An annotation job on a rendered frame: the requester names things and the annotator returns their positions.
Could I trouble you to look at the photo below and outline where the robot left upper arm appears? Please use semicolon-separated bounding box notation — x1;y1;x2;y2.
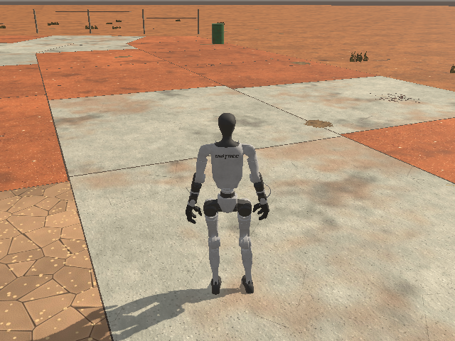
194;144;213;183

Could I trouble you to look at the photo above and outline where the robot right thigh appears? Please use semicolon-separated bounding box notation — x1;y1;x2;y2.
237;198;252;249

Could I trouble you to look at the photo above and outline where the robot right upper arm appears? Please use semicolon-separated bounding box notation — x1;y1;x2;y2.
242;144;261;183

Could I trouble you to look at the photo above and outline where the left robot hand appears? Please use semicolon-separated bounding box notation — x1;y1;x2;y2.
186;205;202;224

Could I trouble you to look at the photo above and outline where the right robot hand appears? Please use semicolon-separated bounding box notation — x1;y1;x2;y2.
253;203;269;220

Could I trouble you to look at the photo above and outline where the right robot forearm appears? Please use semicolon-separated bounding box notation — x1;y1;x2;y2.
254;172;267;205

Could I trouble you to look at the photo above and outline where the left robot forearm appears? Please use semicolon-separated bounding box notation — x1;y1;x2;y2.
188;173;202;207

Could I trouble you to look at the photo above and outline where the robot right foot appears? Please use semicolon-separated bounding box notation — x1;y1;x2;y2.
242;275;254;293

